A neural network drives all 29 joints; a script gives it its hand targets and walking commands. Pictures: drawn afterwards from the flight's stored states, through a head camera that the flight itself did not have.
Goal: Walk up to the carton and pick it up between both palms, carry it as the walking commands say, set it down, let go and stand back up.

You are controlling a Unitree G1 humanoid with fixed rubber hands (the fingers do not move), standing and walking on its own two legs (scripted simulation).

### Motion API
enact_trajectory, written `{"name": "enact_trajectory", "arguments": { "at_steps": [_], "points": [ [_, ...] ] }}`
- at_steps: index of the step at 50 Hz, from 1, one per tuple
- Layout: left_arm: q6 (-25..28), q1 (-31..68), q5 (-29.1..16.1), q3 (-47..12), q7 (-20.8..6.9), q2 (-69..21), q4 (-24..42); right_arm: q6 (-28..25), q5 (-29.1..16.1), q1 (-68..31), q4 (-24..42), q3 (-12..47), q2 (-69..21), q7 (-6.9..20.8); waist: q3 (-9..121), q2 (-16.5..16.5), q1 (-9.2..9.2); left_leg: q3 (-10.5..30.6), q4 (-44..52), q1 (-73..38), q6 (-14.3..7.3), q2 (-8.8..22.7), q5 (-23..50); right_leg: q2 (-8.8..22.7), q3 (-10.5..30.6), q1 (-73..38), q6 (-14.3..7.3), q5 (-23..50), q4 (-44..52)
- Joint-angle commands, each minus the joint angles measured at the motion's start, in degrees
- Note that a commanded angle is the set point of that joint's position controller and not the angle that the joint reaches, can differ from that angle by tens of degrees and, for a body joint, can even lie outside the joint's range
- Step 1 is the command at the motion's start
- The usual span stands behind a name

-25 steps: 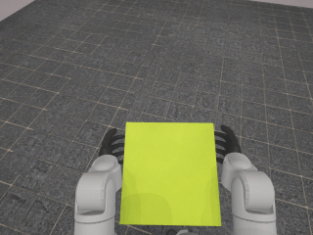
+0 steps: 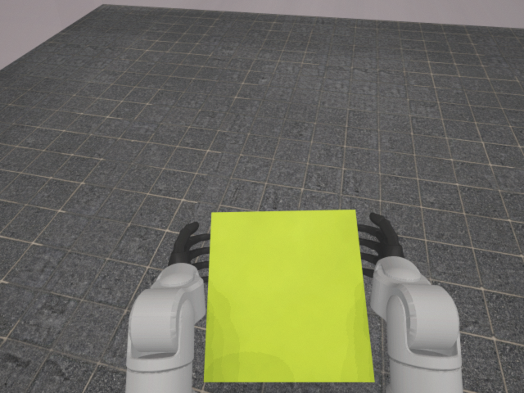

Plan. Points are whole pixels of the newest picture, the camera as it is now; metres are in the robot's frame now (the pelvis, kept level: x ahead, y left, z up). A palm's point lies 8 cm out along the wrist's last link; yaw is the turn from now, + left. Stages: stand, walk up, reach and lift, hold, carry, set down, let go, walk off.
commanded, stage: carry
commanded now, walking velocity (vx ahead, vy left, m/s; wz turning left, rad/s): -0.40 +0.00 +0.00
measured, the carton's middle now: (282, 293) +0.30 -0.01 -0.03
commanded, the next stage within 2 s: none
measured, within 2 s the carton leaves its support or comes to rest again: neither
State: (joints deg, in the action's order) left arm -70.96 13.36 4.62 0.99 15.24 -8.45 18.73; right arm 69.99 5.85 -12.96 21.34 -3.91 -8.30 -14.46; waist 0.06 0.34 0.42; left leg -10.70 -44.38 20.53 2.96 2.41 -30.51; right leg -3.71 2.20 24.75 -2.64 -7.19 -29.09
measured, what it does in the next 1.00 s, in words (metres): walks backwards: left foot, then right foot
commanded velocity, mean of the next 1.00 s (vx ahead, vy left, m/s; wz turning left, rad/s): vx -0.22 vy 0.00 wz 0.00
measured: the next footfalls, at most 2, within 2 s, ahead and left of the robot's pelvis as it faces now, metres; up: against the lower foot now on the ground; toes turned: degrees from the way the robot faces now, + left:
left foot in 0.06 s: +0.01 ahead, +0.09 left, +0.00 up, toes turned +10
right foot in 0.36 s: -0.07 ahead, -0.15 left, +0.00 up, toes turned -1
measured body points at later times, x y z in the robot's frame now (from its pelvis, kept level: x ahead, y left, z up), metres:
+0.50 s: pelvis -0.19 -0.02 -0.01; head -0.16 -0.03 +0.44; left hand +0.11 +0.09 +0.06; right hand +0.09 -0.19 +0.06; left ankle -0.15 +0.07 -0.67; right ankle -0.11 -0.15 -0.73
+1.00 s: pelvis -0.38 +0.01 -0.01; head -0.38 +0.03 +0.44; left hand -0.09 +0.13 +0.08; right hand -0.11 -0.16 +0.10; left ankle -0.28 +0.07 -0.73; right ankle -0.40 -0.15 -0.71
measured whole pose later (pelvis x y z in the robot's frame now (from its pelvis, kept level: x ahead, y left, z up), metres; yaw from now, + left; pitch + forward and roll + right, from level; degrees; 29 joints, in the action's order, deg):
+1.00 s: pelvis -0.38 +0.01 -0.01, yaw -5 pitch +2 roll -3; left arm -73.2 11.6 4.6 0.6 16.1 -8.1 21.5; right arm 69.3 5.5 -12.5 20.6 -3.9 -8.3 -12.3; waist 2.4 0.3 0.7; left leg -10.0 -33.5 26.1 -5.2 3.4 -9.6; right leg 0.1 2.3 23.1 1.2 -23.8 -45.5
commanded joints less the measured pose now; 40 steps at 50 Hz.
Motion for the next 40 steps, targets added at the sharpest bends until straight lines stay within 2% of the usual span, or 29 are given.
{"name": "enact_trajectory", "arguments": {
  "at_steps": [1, 3, 4, 5, 6, 8, 11, 13, 15, 16, 17, 18, 19, 20, 21, 22, 23, 25, 28, 29, 31, 32, 33, 34, 35, 36, 38, 39, 40],
  "points": [
    [3.4, 25.5, -21.6, -32.5, -14.6, -59.9, 16.2, -1.3, -24.2, -19.8, 7.1, 35.8, -63.1, 16.4, 31.4, 5.2, -0.24, 8.2, 17.8, -16.0, -2.5, 5.4, 21.9, 11.8, 10.8, -12.0, -0.1, 28.9, -2.3],
    [2.3, 24.9, -20.9, -32.6, -14.8, -60.5, 13.5, -1.2, -23.7, -21.1, 7.3, 35.6, -62.0, 16.5, 25.9, -8.0, 0.02, 16.6, 17.6, -19.7, -8.0, 18.3, 48.2, 4.9, 3.0, 2.3, 2.5, -2.5, -11.2],
    [1.7, 24.1, -20.2, -31.4, -15.0, -60.0, 12.1, -1.1, -23.2, -21.8, 8.0, 35.6, -60.9, 16.3, 22.7, -13.3, 0.77, 21.5, 19.5, -14.5, -14.2, 26.0, 54.3, 0.4, 0.3, 5.9, 3.4, -21.3, -24.6],
    [1.4, 24.3, -19.6, -31.1, -15.1, -59.1, 10.5, -0.7, -22.5, -21.4, 7.0, 35.2, -59.5, 16.6, 18.5, -10.7, 1.29, 18.8, 21.0, -7.4, -17.2, 27.0, 50.3, 1.9, -0.3, 7.1, 3.4, -26.1, -36.4],
    [1.1, 26.6, -19.9, -31.4, -15.3, -58.9, 10.8, 0.0, -22.1, -21.5, 5.7, 34.5, -59.7, 16.6, 15.1, -7.3, 1.09, 17.2, 22.0, -2.1, -17.7, 25.8, 41.7, 3.5, -0.5, 7.6, 4.3, -25.1, -41.6],
    [0.9, 26.5, -20.6, -31.0, -15.6, -59.9, 8.7, 0.2, -21.6, -23.0, 5.5, 34.0, -59.4, 16.4, 14.2, -3.8, -0.28, 11.3, 19.3, -0.4, -15.9, 21.8, 38.4, 5.8, -0.1, 7.1, 4.6, -21.9, -44.1],
    [0.3, 26.4, -20.5, -30.6, -15.2, -58.0, 7.8, 1.0, -19.9, -20.7, 2.2, 32.5, -57.9, 15.8, 14.8, -7.3, -0.92, 8.1, 14.5, -5.8, -12.6, 17.8, 47.2, 6.1, -2.9, 5.5, 5.3, -22.9, -30.5],
    [0.2, 25.0, -20.4, -30.6, -14.9, -57.7, 7.4, 0.7, -19.8, -20.6, 3.1, 32.8, -57.9, 15.3, 20.6, -12.6, -0.72, 10.1, 10.3, -13.0, -11.9, 18.9, 59.5, 6.9, -2.9, 2.5, 4.2, -20.7, -17.1],
    [0.7, 25.3, -21.0, -31.5, -14.8, -58.2, 9.6, 0.4, -20.0, -18.1, 2.2, 32.0, -58.7, 15.3, 25.5, -14.2, -0.85, 9.0, 7.8, -14.1, -10.2, 17.8, 58.2, 5.6, -4.3, -2.9, 4.0, -13.1, -6.1],
    [1.1, 24.4, -21.1, -31.6, -15.0, -59.7, 9.4, -0.1, -21.0, -18.8, 3.8, 32.8, -59.5, 15.5, 26.8, -11.5, -1.03, 8.4, 6.9, -11.7, -8.7, 16.3, 53.0, 5.7, -3.6, -7.8, 3.1, -5.8, 0.8],
    [1.6, 24.7, -21.5, -31.4, -15.2, -60.6, 10.2, -0.3, -22.0, -18.7, 4.1, 33.5, -60.8, 15.6, 27.0, -5.5, -0.89, 7.1, 6.2, -5.6, -5.7, 13.2, 39.9, 8.6, 1.9, -12.9, 1.3, 6.1, 3.9],
    [2.0, 25.8, -21.9, -31.9, -15.5, -61.0, 11.0, -0.5, -22.1, -18.9, 5.1, 33.8, -61.7, 15.9, 27.5, 5.0, -0.70, 4.7, -0.2, 4.8, -2.6, 8.0, 21.5, 17.9, 14.3, -18.3, -2.5, 27.1, 3.2],
    [2.3, 25.2, -21.6, -31.8, -15.4, -60.8, 10.2, -0.6, -22.3, -20.2, 5.5, 34.0, -61.5, 16.0, 25.5, 15.8, -1.47, 3.9, -10.4, 13.3, -0.5, 1.8, -4.8, 25.7, 24.1, -18.6, -8.1, 36.6, 4.8],
    [2.4, 23.3, -21.4, -31.3, -15.8, -61.7, 9.2, -0.9, -22.7, -21.9, 6.6, 35.5, -61.8, 16.3, 24.6, 16.7, -1.56, 9.0, -22.7, 10.1, -0.9, -0.2, -8.0, 28.0, 26.6, -9.6, -11.4, 28.6, 8.8],
    [2.8, 24.0, -20.5, -30.8, -15.9, -61.7, 10.4, -1.4, -24.0, -25.6, 7.6, 37.1, -63.5, 16.6, 20.5, 11.6, -1.17, 11.9, -29.1, 9.2, -0.8, 0.6, -3.1, 24.6, 21.8, -3.8, -9.6, 17.1, 10.3],
    [3.2, 25.7, -19.9, -30.9, -16.0, -62.0, 11.8, -1.6, -25.1, -27.9, 7.2, 37.8, -64.9, 17.1, 18.3, 9.9, -1.29, 12.3, -31.6, 8.4, -1.3, 0.1, -0.3, 22.9, 18.8, 0.8, -8.2, 6.2, 12.5],
    [3.7, 25.9, -20.3, -31.5, -16.1, -62.9, 13.1, -2.2, -25.9, -29.7, 9.2, 39.4, -65.8, 17.2, 19.0, 9.8, -1.16, 13.3, -29.1, 9.6, -1.3, 0.6, 1.6, 20.8, 17.0, -2.3, -6.1, 5.7, 10.8],
    [3.9, 26.6, -19.8, -32.0, -15.8, -62.6, 13.9, -2.0, -25.2, -25.9, 7.4, 38.2, -64.8, 17.3, 21.9, 8.6, -0.85, 12.1, -17.0, 9.1, -1.7, 0.6, 0.6, 19.1, 15.5, -9.0, -4.1, 15.4, 7.2],
    [3.8, 22.7, -19.4, -31.1, -15.4, -61.0, 11.7, -1.9, -24.6, -22.6, 7.8, 37.5, -63.6, 16.2, 28.1, 13.1, -1.36, 10.0, -3.1, 3.6, -1.9, -1.5, -2.4, 18.9, 15.3, -17.3, -4.1, 26.1, 6.9],
    [3.8, 22.1, -19.3, -31.5, -15.3, -61.3, 12.0, -2.0, -24.7, -22.1, 8.1, 37.3, -63.6, 16.4, 29.4, 15.1, -1.26, 11.1, 1.9, 0.6, -2.5, -0.7, -1.1, 19.7, 16.1, -17.3, -4.3, 25.7, 7.0],
    [3.5, 19.3, -18.6, -31.2, -14.8, -59.3, 11.0, -1.8, -23.4, -18.3, 6.0, 35.6, -61.5, 16.3, 31.2, 15.4, -0.79, 8.5, 17.7, -8.2, -2.9, -0.8, 2.9, 17.5, 13.9, -14.6, -1.6, 5.8, 7.8],
    [3.4, 22.3, -19.5, -32.9, -14.5, -60.2, 12.2, -1.6, -23.0, -17.7, 4.5, 34.3, -61.8, 16.7, 29.6, 8.7, -0.49, 11.3, 26.5, -15.0, -3.8, 3.1, 5.9, 14.3, 11.2, -7.3, 0.6, -5.9, 4.0],
    [3.6, 22.5, -19.4, -33.2, -14.5, -60.2, 12.6, -2.2, -23.7, -19.8, 5.9, 34.4, -61.7, 17.0, 27.5, -7.8, -0.03, 22.3, 29.2, -20.1, -5.5, 13.7, 4.1, 9.1, 4.3, 4.9, 3.4, -14.5, -6.4],
    [3.2, 22.0, -18.8, -32.6, -14.6, -59.5, 12.3, -2.1, -23.5, -18.9, 5.0, 34.1, -60.7, 17.2, 22.7, -19.9, 0.45, 32.3, 29.6, -14.7, -10.9, 26.4, 18.7, 1.5, -2.6, 13.4, 6.6, -25.5, -21.6],
    [3.6, 26.1, -20.2, -33.9, -15.0, -61.4, 14.2, -2.7, -24.1, -21.0, 7.5, 34.3, -60.5, 17.8, 18.6, -15.6, 1.23, 26.4, 30.9, -4.3, -13.1, 28.1, 15.4, 3.9, 0.3, 12.4, 5.1, -25.0, -29.8],
    [3.9, 30.8, -21.3, -35.6, -15.1, -61.9, 16.9, -2.6, -23.4, -21.7, 8.3, 33.6, -60.3, 18.2, 14.8, -12.1, 0.80, 22.2, 33.3, 1.9, -10.7, 23.7, 2.8, 4.6, 2.3, 10.8, 5.0, -18.8, -34.5],
    [3.9, 32.2, -23.6, -36.9, -15.5, -63.8, 17.3, -2.4, -22.0, -20.0, 7.5, 32.9, -61.3, 17.9, 16.6, -4.5, -1.22, 14.0, 30.4, 2.3, -8.5, 16.5, 8.5, 4.1, -0.2, 5.7, 5.2, -11.9, -41.0],
    [3.8, 31.3, -23.9, -37.4, -15.5, -63.5, 17.1, -2.3, -21.6, -18.8, 7.3, 33.0, -60.9, 17.8, 18.4, -3.1, -0.84, 12.6, 27.2, -2.3, -8.9, 15.2, 14.4, 4.5, -0.8, 7.1, 4.9, -12.5, -39.1],
    [3.5, 32.0, -23.4, -37.6, -15.0, -62.1, 16.7, -2.0, -21.6, -19.1, 6.7, 32.4, -59.3, 17.8, 18.4, -6.5, -0.78, 12.0, 26.8, -5.1, -7.8, 13.9, 13.4, 4.3, -1.9, 8.4, 5.3, -12.8, -37.4]
  ]
}}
